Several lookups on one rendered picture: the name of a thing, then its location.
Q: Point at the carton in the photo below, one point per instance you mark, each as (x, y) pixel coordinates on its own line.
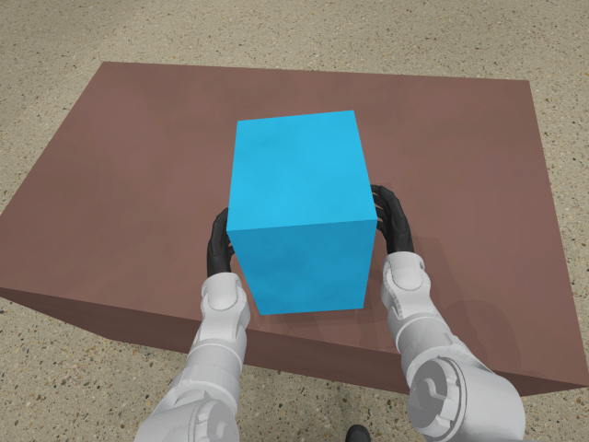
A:
(301, 216)

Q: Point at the robot right upper arm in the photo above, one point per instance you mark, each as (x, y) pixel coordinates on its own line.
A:
(451, 401)

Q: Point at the left robot hand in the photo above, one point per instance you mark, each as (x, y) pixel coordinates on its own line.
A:
(218, 252)

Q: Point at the pedestal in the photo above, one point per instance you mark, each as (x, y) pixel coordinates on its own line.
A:
(109, 230)

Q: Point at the left robot forearm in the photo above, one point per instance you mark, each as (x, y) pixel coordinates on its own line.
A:
(216, 357)

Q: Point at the robot left upper arm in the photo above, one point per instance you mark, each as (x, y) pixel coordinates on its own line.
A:
(204, 420)

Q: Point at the right robot forearm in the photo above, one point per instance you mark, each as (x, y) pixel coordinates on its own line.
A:
(418, 329)

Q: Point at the right robot hand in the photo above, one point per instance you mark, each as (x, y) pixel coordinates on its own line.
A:
(395, 227)

